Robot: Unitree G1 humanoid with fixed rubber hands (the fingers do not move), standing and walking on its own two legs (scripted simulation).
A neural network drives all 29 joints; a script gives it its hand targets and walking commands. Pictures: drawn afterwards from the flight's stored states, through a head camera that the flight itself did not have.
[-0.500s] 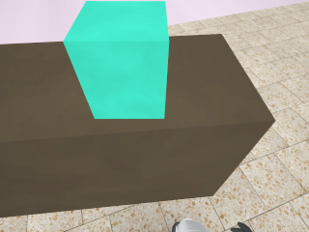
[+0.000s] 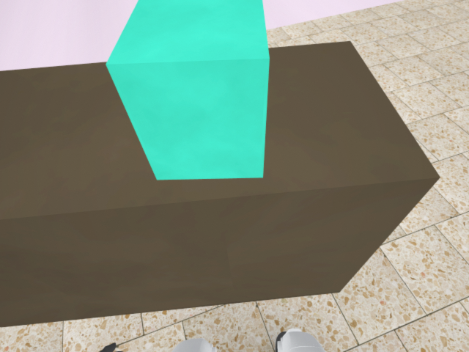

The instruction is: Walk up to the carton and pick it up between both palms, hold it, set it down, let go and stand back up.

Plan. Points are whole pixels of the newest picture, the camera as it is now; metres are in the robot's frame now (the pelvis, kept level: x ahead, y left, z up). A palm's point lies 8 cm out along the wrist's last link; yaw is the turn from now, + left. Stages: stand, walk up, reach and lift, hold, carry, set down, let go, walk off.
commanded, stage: walk up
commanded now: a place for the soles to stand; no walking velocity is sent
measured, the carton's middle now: (205, 94) +0.52 +0.04 +0.15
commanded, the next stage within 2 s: none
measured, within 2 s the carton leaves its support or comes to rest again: neither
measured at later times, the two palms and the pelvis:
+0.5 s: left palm out of the picture +0.06 +0.35 -0.13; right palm out of the picture +0.02 -0.13 -0.13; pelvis +0.01 +0.11 +0.00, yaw -2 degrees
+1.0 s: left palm out of the picture +0.13 +0.34 -0.12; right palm out of the picture +0.05 -0.14 -0.12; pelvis +0.04 +0.11 +0.01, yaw -6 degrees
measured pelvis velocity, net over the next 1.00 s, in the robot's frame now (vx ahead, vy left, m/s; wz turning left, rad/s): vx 0.04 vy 0.11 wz -0.10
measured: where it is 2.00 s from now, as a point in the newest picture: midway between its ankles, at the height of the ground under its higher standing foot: outside the picture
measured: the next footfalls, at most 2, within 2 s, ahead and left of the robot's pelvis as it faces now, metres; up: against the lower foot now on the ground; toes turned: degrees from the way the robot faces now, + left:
left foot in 0.18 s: +0.03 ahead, +0.22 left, +0.00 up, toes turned +1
right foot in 0.40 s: +0.07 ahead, +0.00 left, +0.00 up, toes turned +3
